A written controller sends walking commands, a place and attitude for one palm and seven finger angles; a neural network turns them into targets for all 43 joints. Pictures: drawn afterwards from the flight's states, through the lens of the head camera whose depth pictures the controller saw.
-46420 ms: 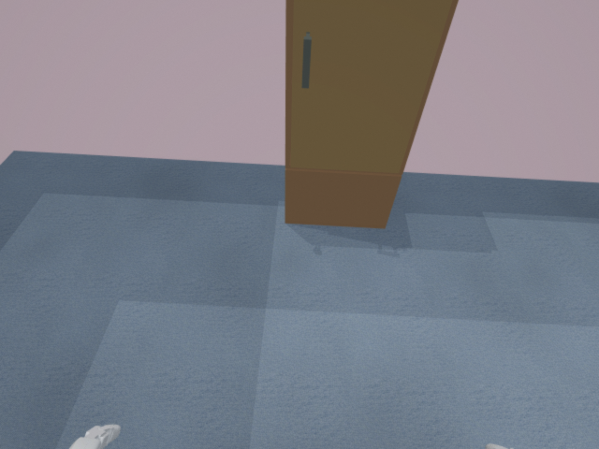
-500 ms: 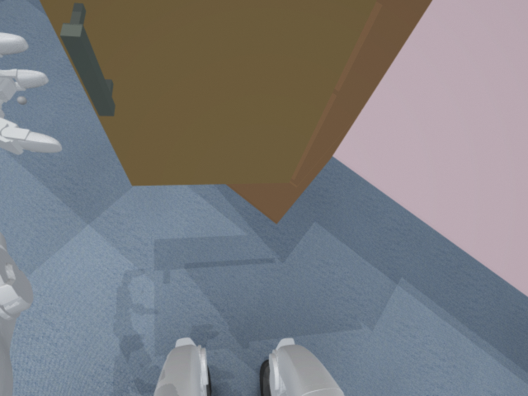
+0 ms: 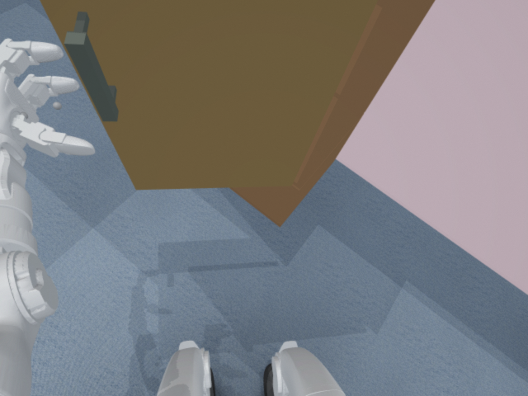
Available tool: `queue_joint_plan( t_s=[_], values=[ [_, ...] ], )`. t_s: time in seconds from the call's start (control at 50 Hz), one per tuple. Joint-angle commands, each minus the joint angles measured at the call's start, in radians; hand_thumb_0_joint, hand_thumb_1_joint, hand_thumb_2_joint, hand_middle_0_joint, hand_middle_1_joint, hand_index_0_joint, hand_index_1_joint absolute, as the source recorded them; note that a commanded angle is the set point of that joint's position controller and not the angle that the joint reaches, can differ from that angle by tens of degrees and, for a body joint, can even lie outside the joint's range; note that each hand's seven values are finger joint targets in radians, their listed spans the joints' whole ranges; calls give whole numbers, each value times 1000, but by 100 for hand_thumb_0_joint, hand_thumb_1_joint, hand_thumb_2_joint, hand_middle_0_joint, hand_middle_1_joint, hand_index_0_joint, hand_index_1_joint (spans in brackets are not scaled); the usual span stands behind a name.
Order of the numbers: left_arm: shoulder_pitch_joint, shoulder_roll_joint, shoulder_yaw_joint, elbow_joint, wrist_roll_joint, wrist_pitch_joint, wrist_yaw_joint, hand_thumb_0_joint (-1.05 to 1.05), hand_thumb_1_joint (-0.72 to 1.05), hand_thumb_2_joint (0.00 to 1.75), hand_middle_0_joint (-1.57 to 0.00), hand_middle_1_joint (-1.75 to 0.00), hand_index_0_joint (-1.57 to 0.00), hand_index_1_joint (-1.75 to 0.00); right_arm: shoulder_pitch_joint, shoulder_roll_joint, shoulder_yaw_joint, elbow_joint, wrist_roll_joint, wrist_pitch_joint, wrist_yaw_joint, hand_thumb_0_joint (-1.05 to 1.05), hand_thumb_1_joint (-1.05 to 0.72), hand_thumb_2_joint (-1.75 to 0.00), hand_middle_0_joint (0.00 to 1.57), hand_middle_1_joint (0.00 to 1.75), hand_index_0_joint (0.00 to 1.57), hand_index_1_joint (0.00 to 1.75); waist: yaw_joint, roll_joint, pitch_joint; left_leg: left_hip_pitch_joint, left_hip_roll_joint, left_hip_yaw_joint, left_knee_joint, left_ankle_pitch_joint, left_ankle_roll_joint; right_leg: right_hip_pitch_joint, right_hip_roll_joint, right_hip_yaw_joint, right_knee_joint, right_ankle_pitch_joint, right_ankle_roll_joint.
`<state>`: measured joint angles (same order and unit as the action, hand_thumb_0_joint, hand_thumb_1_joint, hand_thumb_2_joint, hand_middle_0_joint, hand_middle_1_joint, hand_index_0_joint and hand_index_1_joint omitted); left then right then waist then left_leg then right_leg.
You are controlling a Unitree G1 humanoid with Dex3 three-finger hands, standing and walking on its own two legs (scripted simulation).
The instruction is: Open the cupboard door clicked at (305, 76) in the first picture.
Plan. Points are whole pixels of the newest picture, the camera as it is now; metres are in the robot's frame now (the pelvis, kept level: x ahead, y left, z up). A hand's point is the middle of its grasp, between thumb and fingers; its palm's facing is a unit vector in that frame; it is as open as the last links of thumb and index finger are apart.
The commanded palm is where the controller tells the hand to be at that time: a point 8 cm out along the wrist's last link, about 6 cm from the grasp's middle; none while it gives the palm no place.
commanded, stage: slide the fingers in behind the handle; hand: left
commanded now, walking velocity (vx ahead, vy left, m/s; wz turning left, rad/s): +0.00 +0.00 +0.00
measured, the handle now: (97, 71) +0.56 +0.21 +0.08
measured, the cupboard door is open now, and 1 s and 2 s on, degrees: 43 43 43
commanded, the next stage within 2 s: close the thumb around the handle in 1.22 s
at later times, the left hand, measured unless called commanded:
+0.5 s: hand (87, 112) +0.50 +0.21 +0.07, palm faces +0.02 -1.00 +0.00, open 14.0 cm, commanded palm +0.48 +0.25 +0.08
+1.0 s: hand (110, 104) +0.51 +0.18 +0.07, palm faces +0.03 -1.00 -0.01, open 14.0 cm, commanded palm +0.48 +0.23 +0.08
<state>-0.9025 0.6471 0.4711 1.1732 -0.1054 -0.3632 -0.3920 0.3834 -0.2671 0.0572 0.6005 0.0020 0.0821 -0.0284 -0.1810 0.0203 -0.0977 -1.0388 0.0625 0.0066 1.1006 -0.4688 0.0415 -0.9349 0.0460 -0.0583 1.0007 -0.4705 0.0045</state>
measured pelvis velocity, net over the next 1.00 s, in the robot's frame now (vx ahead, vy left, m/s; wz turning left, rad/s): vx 0.00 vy -0.02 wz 0.01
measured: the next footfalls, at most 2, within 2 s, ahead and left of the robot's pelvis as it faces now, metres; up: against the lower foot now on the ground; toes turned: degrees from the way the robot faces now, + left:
none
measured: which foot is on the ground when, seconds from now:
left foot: down 0.00-1.00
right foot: down 0.00-1.00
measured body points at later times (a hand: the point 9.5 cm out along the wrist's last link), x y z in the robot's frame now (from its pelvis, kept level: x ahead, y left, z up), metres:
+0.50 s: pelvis +0.00 -0.01 +0.00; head +0.13 +0.02 +0.43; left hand +0.49 +0.27 +0.07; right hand +0.02 -0.28 -0.10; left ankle +0.02 +0.09 -0.66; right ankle +0.00 -0.13 -0.66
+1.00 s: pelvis +0.00 -0.02 +0.00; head +0.13 +0.00 +0.43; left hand +0.50 +0.24 +0.08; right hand +0.00 -0.28 -0.11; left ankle +0.02 +0.09 -0.66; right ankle +0.00 -0.13 -0.66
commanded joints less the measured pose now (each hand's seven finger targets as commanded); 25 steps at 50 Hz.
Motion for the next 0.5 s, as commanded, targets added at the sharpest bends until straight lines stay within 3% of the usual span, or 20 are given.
queue_joint_plan(
  t_s=[0.0,0.02,0.04,0.08,0.12,0.18,0.2,0.28,0.32,0.38,0.42,0.46,0.48],
  values=[
    [-399,274,21,-199,-35,-59,-3,0,-50,30,-30,-120,-30,-120,184,-206,-80,-28,-2,-2,-11,0,-90,-90,20,30,20,30,5,184,-510,559,-10,-92,-110,493,-19,69,28,2,-99,329,-26],
    [-370,269,21,-173,-33,-45,-4,0,-50,30,-30,-120,-30,-120,186,-205,-80,-33,0,1,-10,0,-90,-90,20,30,20,30,11,167,-490,534,-13,-86,-113,471,-16,77,28,1,-102,323,-25],
    [-383,250,-1,-169,-34,-35,-6,0,-50,30,-30,-120,-30,-120,182,-205,-79,-34,2,2,-10,0,-90,-90,20,30,20,30,-1,147,-464,509,-15,-81,-116,443,-11,80,27,5,-108,317,-22],
    [-389,253,2,-189,-32,-38,0,0,-50,30,-30,-120,-30,-120,184,-204,-78,-36,0,2,-12,0,-90,-90,20,30,20,30,9,190,-472,536,-15,-84,-120,468,-16,70,26,3,-105,323,-26],
    [-401,221,-16,-214,-35,-46,8,0,-50,30,-30,-120,-30,-120,183,-201,-84,-32,-1,1,-10,0,-90,-90,20,30,20,30,-1,167,-468,545,-12,-86,-118,462,-15,58,26,2,-108,316,-25],
    [-397,235,12,-253,-45,-77,21,0,-50,30,-30,-120,-30,-120,186,-199,-87,-29,-5,-4,-8,0,-90,-90,20,30,20,30,14,172,-518,565,-13,-86,-111,496,-16,83,28,8,-100,344,-27],
    [-395,189,-17,-259,-48,-82,22,0,-50,30,-30,-120,-30,-120,182,-193,-89,-30,-4,-5,-5,0,-90,-90,20,30,20,30,5,174,-517,573,-15,-85,-109,503,-17,78,28,7,-99,350,-26],
    [-357,189,-6,-253,-45,-83,38,0,-50,30,-30,-120,-30,-120,176,-191,-89,-28,-3,-3,2,0,-90,-90,20,30,20,30,24,180,-512,566,-18,-79,-113,511,-18,97,27,7,-98,362,-27],
    [-361,167,-28,-232,-36,-69,48,0,-50,30,-30,-120,-30,-120,172,-188,-90,-29,0,0,1,0,-90,-90,20,30,20,30,12,159,-465,533,-19,-73,-120,464,-14,95,25,8,-107,343,-24],
    [-397,160,-38,-236,-27,-71,68,0,-50,30,-30,-120,-30,-120,166,-188,-88,-32,1,-2,0,0,-90,-90,20,30,20,30,8,160,-457,520,-23,-74,-124,424,-13,87,22,12,-109,316,-25],
    [-414,174,-27,-222,-23,-78,80,0,-50,30,-30,-120,-30,-120,166,-188,-88,-26,0,-6,-4,0,-90,-90,20,30,20,30,-1,126,-443,494,-22,-74,-120,393,-10,92,22,17,-111,305,-23],
    [-448,159,-33,-255,-29,-98,89,0,-50,30,-30,-120,-30,-120,167,-184,-86,-26,-4,-14,-3,0,-90,-90,20,30,20,30,-3,139,-463,507,-24,-76,-117,404,-10,97,22,16,-103,310,-27],
    [-448,164,-27,-267,-28,-108,91,0,-50,30,-30,-120,-30,-120,163,-184,-89,-23,-3,-18,-2,0,-90,-90,20,30,20,30,6,174,-506,529,-25,-72,-111,419,-12,100,21,23,-102,324,-25]
  ],
)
